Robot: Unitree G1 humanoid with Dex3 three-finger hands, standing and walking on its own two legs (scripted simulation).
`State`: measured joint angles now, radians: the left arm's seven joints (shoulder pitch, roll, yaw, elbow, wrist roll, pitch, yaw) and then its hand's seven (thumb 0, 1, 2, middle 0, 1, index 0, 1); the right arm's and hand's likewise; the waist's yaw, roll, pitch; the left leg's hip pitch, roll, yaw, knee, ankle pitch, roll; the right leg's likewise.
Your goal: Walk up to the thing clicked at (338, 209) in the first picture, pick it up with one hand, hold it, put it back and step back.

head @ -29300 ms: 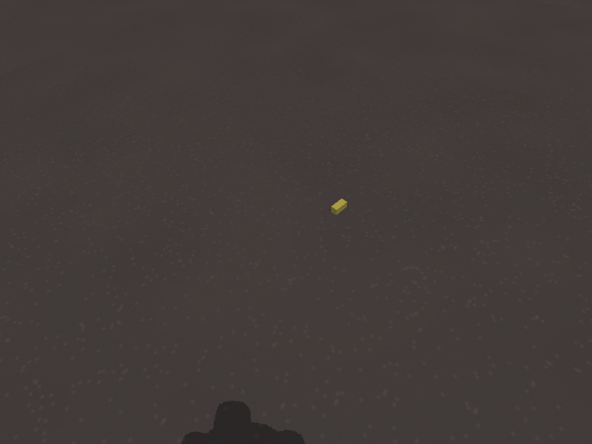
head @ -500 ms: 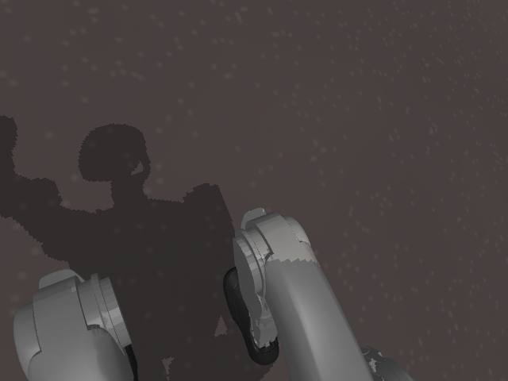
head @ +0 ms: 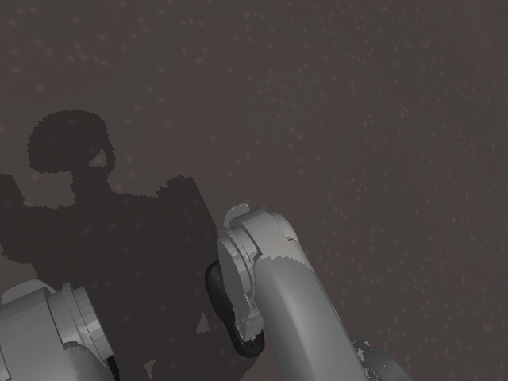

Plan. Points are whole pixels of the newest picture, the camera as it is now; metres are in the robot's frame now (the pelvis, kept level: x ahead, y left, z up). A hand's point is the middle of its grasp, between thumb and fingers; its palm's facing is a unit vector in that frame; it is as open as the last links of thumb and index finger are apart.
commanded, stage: rest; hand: left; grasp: from above
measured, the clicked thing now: out of the picture +0.49 +0.31 -0.27
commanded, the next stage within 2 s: open in 0.68 s
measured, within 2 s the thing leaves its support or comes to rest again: neither
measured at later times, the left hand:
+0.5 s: hand out of the picture +0.47 +0.30 -0.25, palm faces -0.49 -0.09 -0.87, open 6.5 cm
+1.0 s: hand out of the picture +0.48 +0.30 -0.25, palm faces -0.48 -0.08 -0.87, open 7.3 cm
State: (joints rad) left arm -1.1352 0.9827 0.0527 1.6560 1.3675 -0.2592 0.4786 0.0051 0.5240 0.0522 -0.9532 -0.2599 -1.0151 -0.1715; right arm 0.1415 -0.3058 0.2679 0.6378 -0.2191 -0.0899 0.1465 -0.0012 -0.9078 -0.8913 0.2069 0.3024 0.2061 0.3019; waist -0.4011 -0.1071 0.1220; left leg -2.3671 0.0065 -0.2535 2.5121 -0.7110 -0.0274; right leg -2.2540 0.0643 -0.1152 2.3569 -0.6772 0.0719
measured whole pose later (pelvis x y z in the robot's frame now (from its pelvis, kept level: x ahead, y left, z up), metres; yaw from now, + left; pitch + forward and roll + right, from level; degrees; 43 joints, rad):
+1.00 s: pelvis +0.00 +0.01 +0.00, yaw -2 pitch +29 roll -15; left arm -1.15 1.05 0.02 1.71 1.34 -0.25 0.53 0.01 0.44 0.17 -0.80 -0.41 -0.89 -0.32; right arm 0.10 -0.33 0.34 0.60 -0.24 -0.16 0.18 0.00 -0.91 -0.89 0.21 0.30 0.21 0.30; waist -0.42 -0.14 0.18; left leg -2.36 0.01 -0.28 2.54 -0.72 -0.02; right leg -2.23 0.08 -0.14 2.35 -0.67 0.08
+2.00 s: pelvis +0.00 +0.01 +0.00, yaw -2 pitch +30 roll -16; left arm -1.14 1.06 0.06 1.60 1.33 -0.23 0.51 0.00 -0.31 0.83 -0.23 -0.85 -0.25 -0.85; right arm 0.14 -0.34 0.33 0.58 -0.24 -0.15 0.18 0.00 -0.90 -0.89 0.21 0.30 0.21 0.30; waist -0.41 -0.14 0.17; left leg -2.36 0.01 -0.29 2.53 -0.72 -0.02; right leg -2.23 0.07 -0.15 2.34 -0.66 0.07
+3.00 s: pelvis -0.01 +0.00 +0.02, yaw +3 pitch +34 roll -11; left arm -1.11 0.84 0.04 1.39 1.20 -0.08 0.22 0.00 -0.14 0.79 -0.32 -0.66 -0.32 -0.68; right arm 0.21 -0.27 0.18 0.63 -0.13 0.03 0.12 0.00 -0.90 -0.89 0.21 0.30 0.21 0.30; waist -0.31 0.01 -0.01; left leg -2.37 0.00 -0.18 2.40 -0.64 -0.01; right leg -2.26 0.03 -0.07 2.29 -0.64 0.06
